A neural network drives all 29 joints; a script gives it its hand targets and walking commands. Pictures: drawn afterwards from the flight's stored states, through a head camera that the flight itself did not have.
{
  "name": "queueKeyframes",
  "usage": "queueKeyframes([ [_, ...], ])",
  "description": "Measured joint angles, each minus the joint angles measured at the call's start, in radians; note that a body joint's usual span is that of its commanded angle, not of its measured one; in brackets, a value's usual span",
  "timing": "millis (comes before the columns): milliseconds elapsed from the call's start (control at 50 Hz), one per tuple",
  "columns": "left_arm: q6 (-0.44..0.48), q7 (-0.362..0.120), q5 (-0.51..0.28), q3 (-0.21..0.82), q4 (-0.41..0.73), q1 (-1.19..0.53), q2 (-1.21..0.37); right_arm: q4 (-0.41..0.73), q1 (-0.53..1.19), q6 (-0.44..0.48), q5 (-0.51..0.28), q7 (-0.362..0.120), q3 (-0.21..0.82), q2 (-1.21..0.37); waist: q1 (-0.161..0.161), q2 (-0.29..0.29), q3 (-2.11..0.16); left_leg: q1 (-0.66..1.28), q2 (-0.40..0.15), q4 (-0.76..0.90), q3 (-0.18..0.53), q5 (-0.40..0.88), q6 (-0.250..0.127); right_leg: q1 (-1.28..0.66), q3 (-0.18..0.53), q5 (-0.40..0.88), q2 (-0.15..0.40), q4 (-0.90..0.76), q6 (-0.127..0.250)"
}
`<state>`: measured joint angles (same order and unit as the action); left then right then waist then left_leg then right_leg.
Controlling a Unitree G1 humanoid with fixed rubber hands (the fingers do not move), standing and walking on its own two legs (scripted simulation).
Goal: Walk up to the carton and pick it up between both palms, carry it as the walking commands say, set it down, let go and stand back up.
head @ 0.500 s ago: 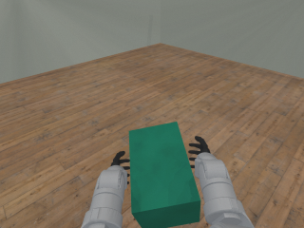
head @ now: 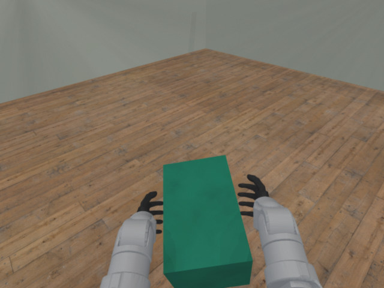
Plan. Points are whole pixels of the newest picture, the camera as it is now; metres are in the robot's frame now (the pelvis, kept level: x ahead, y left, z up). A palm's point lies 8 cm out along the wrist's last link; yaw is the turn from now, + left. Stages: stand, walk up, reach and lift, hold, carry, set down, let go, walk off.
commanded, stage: hold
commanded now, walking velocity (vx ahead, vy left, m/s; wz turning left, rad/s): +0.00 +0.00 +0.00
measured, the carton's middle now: (203, 220) +0.33 -0.01 -0.03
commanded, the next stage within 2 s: carry in 0.56 s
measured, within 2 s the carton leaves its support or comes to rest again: neither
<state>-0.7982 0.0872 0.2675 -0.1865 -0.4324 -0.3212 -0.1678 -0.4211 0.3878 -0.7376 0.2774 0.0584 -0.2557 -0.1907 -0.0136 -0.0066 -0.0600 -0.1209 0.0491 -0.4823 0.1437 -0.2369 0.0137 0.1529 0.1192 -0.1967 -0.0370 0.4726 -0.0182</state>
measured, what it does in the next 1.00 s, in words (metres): shifts its weight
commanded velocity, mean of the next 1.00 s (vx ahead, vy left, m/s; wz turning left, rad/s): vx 0.00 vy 0.10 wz -0.29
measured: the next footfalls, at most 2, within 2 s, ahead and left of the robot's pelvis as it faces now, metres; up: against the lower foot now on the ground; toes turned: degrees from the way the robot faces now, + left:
right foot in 1.26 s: -0.02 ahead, -0.06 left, +0.00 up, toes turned -23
left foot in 1.56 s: -0.01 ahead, +0.20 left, +0.00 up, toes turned -34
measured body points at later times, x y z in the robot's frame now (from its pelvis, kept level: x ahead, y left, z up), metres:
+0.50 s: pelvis +0.00 +0.00 +0.00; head -0.07 +0.00 +0.44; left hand +0.29 +0.13 +0.03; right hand +0.32 -0.13 +0.06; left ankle +0.03 +0.13 -0.74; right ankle +0.05 -0.13 -0.74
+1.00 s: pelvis -0.05 +0.03 -0.03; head -0.04 +0.01 +0.42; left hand +0.28 +0.11 +0.04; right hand +0.27 -0.14 +0.06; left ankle +0.01 +0.13 -0.73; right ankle +0.04 -0.12 -0.74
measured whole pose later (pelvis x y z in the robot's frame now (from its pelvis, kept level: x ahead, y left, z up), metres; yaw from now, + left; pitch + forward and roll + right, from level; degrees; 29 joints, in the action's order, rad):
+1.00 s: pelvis -0.05 +0.03 -0.03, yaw -7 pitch +2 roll +2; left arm -1.13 0.25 0.10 -0.06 0.09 -0.32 -0.17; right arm 0.08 0.39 -1.00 0.11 0.25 -0.13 -0.19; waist 0.00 -0.01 -0.03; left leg -0.50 0.05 -0.82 -0.01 -0.45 -0.01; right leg 0.56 0.12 -0.22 0.01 0.75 -0.05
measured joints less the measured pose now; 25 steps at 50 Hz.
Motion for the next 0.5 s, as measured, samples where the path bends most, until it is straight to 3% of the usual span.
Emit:
queueKeyframes([
  [120,-0.009,-0.009,-0.011,0.010,0.017,0.010,0.003,0.012,0.002,-0.013,0.001,0.014,0.010,-0.001,0.002,-0.004,0.010,-0.011,-0.002,-0.012,0.005,-0.003,0.004,0.008,-0.006,-0.002,-0.003,0.008,0.003],
  [220,-0.003,-0.015,-0.007,-0.002,-0.005,-0.009,-0.003,0.003,0.022,-0.012,-0.004,0.073,0.005,-0.009,0.008,-0.009,0.023,-0.025,-0.003,-0.030,0.006,-0.010,0.005,0.020,-0.007,-0.005,-0.006,0.021,0.003],
  [300,-0.009,0.014,-0.018,0.011,-0.009,-0.007,-0.002,-0.020,0.040,-0.005,-0.007,0.115,0.010,-0.016,0.002,-0.006,0.021,-0.035,-0.001,-0.029,0.008,-0.007,0.005,0.028,-0.009,-0.005,-0.004,0.021,0.003],
  [400,-0.010,0.024,-0.024,0.013,-0.011,-0.005,-0.001,-0.027,0.043,0.001,-0.010,0.105,-0.002,-0.017,0.001,-0.002,0.010,-0.033,-0.002,-0.018,0.008,-0.002,0.005,0.026,-0.010,0.001,-0.004,0.009,0.003],
  [500,-0.012,0.019,-0.016,0.008,-0.012,-0.002,0.000,-0.033,0.030,0.009,-0.002,0.062,-0.008,-0.012,0.000,0.008,-0.012,-0.025,-0.003,-0.013,0.009,-0.002,0.005,0.018,-0.010,0.000,-0.004,0.005,0.005],
])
